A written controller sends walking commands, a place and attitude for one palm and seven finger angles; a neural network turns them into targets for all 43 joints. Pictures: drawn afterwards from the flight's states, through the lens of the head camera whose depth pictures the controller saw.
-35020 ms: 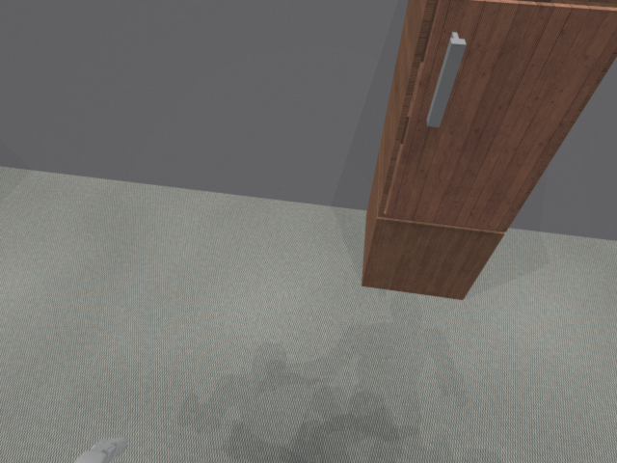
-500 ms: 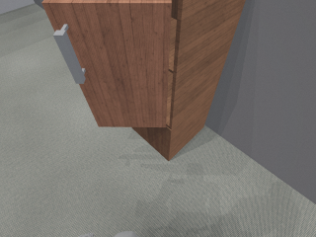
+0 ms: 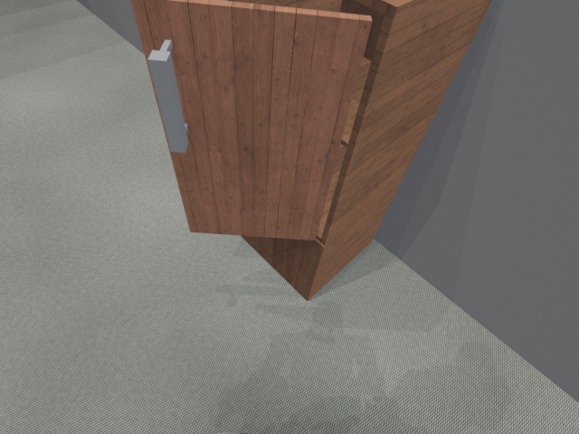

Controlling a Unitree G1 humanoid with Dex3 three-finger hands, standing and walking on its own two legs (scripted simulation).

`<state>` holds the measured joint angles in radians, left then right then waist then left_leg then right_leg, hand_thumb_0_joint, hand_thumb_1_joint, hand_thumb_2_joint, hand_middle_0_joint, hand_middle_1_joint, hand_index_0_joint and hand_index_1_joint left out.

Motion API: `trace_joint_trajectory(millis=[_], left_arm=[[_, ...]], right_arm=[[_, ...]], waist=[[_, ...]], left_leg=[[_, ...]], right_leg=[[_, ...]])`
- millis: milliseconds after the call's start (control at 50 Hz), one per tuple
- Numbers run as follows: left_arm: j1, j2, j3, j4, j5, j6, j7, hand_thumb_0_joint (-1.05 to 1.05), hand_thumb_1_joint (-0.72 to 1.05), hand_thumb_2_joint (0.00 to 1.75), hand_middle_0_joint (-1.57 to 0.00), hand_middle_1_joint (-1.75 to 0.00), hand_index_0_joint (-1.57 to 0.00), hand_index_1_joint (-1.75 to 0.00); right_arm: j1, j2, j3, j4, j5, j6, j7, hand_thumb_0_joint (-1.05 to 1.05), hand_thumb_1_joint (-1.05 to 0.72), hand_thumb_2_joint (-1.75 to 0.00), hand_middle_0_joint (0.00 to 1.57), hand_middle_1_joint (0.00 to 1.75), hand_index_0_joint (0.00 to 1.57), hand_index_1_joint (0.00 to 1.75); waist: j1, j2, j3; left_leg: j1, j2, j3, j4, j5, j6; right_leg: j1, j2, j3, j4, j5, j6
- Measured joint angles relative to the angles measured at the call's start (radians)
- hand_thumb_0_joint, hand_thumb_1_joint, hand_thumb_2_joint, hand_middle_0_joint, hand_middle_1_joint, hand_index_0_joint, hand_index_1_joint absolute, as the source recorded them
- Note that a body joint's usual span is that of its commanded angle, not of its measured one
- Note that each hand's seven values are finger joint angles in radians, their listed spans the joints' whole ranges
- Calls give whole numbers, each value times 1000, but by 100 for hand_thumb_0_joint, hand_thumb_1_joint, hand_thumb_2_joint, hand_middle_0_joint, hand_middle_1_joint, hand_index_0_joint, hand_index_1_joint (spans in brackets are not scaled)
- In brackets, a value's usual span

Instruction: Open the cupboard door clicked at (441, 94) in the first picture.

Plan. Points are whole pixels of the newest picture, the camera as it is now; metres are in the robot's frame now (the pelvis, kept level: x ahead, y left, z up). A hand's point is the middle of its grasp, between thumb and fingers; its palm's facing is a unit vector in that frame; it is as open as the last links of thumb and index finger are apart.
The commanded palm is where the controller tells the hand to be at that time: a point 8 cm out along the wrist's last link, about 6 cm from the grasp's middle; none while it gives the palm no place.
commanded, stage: come to a stop and stand still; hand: left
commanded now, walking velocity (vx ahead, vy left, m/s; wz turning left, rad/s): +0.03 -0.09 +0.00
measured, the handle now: (173, 99) +0.59 +0.25 +0.10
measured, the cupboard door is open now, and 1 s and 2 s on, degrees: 44 44 44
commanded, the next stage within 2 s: look again from close up in 0.56 s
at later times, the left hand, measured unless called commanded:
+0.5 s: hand out of the picture -0.02 +0.11 -0.18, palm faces +0.02 -0.98 -0.18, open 7.2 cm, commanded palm none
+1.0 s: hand out of the picture -0.06 +0.13 -0.19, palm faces +0.04 -0.99 -0.16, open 7.4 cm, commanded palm none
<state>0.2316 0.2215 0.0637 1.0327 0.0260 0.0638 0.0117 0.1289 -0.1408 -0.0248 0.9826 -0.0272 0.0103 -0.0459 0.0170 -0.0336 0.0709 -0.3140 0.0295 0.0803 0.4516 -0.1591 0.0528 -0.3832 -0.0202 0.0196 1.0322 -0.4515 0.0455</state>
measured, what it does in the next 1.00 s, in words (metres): steps on the spot: right foot, then left foot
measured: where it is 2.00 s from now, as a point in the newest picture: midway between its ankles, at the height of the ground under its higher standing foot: outside the picture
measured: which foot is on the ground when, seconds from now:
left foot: down 0.00-0.26, up 0.28-0.42, down 0.44-1.00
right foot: up 0.00-0.20, down 0.22-1.00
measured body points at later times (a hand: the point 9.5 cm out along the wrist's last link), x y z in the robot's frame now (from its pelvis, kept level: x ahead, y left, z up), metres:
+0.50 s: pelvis -0.03 -0.06 -0.01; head -0.02 -0.05 +0.44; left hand -0.02 +0.16 -0.17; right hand -0.08 -0.29 -0.16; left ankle -0.03 +0.06 -0.74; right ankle -0.07 -0.17 -0.74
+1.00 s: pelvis -0.06 -0.04 -0.01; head -0.07 -0.03 +0.44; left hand -0.06 +0.18 -0.17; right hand -0.02 -0.27 -0.16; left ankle -0.03 +0.06 -0.74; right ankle -0.07 -0.17 -0.74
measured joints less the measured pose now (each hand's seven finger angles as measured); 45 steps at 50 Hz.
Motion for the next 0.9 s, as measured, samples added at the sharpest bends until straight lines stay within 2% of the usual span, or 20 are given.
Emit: trace_joint_trajectory(millis=[80, 160, 220, 240, 280, 320, 400, 440, 480, 540, 660, 740, 800, 900], left_arm=[[3, 2, -1, 3, 1, 7, -7, 1, 91, 90, -19, -30, -20, -30], [-11, -8, -10, 4, -2, 0, -10, 1, 91, 90, -19, -30, -20, -30], [-12, -13, -17, -2, -3, -22, -9, 1, 91, 90, -19, -30, -20, -30], [-11, -20, -18, 2, -1, -30, -5, 1, 91, 90, -19, -30, -20, -30], [-5, -43, -31, 15, 1, -32, 0, 1, 91, 90, -19, -30, -20, -30], [10, -63, -42, 26, 1, -35, 5, 1, 91, 90, -19, -30, -20, -30], [25, -70, -47, 56, -5, -47, 15, 1, 93, 90, -20, -30, -20, -30], [26, -73, -51, 71, -9, -55, 15, 2, 94, 90, -20, -30, -20, -30], [17, -68, -53, 89, -16, -60, 16, 2, 95, 90, -20, -30, -20, -30], [14, -64, -53, 100, -22, -62, 17, 2, 94, 90, -20, -30, -20, -30], [30, -86, -59, 118, -22, -61, 13, 1, 93, 90, -20, -30, -20, -30], [61, -116, -74, 97, -8, -97, 35, 1, 92, 90, -20, -30, -20, -30], [84, -114, -75, 84, -8, -95, 38, 1, 91, 90, -20, -30, -20, -30], [94, -98, -71, 63, -3, -76, 30, 1, 91, 90, -20, -30, -20, -30]], right_arm=[[28, -6, -13, 14, 0, -3, 0, 0, -91, -90, 20, 30, 21, 30], [70, -32, -26, 45, -5, 8, 10, 0, -91, -90, 20, 30, 21, 30], [111, -44, -36, 76, -1, 20, 16, 0, -91, -90, 20, 30, 21, 30], [120, -48, -39, 89, 3, 27, 18, 0, -91, -90, 20, 30, 21, 30], [143, -62, -43, 112, 5, 45, 24, 0, -91, -90, 20, 30, 21, 30], [169, -65, -44, 129, 2, 54, 31, 0, -91, -90, 20, 30, 20, 30], [196, -51, -35, 155, 2, 46, 32, 0, -91, -90, 20, 30, 20, 30], [205, -42, -28, 165, 3, 32, 27, 0, -91, -90, 20, 30, 20, 30], [201, -21, -17, 187, 4, 15, 18, 0, -91, -90, 20, 30, 20, 30], [188, 15, 1, 203, 7, 0, 10, 0, -91, -90, 20, 30, 20, 30], [152, 42, 11, 201, 11, -8, 5, 0, -91, -90, 20, 30, 20, 30], [137, 1, 17, 152, 8, -6, 8, 3, -93, -90, 20, 30, 21, 30], [140, -13, 12, 115, 12, -21, 11, 3, -94, -90, 20, 30, 20, 30], [139, -22, 11, 83, 10, -24, 10, 2, -93, -90, 20, 30, 20, 30]], waist=[[-20, 18, -6], [-46, 39, -14], [-51, 29, -27], [-51, 30, -28], [-57, 50, -34], [-57, 54, -54], [-59, 53, -62], [-62, 61, -58], [-64, 48, -46], [-42, 18, -28], [-28, 24, -19], [-26, 64, -15], [-33, 53, -26], [-22, 36, -54]], left_leg=[[-2, 17, 3, -30, 30, -10], [-14, 28, -6, -30, 48, -27], [-33, 17, -5, -5, 51, -48], [-42, 16, -6, 21, 30, -57], [-51, 11, -36, 80, -97, -69], [-55, 2, -51, 145, -159, -69], [-13, 8, -65, 196, -151, -74], [39, 15, -71, 120, -88, -75], [68, 9, -79, 67, -110, -69], [90, -1, -67, 34, -90, -66], [114, -7, -63, -5, -66, -64], [62, 6, -61, 70, -97, -56], [54, -7, -56, 90, -103, -46], [49, -18, -51, 115, -108, -34]], right_leg=[[45, -16, -12, -104, -18, 4], [122, -20, -35, -299, -27, -11], [212, -25, -53, -528, 74, -30], [220, -26, -51, -556, 125, -28], [230, -18, -62, -553, 141, -32], [244, -15, -67, -573, 144, -39], [262, 8, -77, -603, 156, -52], [254, 25, -90, -588, 146, -54], [247, 22, -100, -565, 131, -53], [259, 12, -90, -585, 144, -50], [279, 7, -87, -617, 161, -50], [246, 17, -83, -588, 161, -43], [228, 2, -80, -543, 140, -36], [218, -11, -75, -507, 128, -28]])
